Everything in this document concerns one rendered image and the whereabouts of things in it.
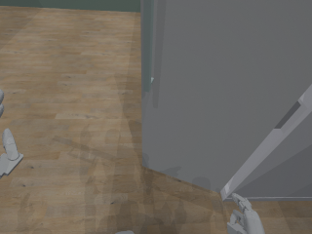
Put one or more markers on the robot right hand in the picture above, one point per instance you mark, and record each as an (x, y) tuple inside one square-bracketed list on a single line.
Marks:
[(249, 219)]

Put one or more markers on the handle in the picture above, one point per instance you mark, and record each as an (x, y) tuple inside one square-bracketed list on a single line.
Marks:
[(148, 18)]

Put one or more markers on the robot left hand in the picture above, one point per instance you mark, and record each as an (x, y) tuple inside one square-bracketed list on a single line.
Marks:
[(10, 160)]

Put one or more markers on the fridge door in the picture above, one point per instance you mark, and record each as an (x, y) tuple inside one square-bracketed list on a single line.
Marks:
[(225, 73)]

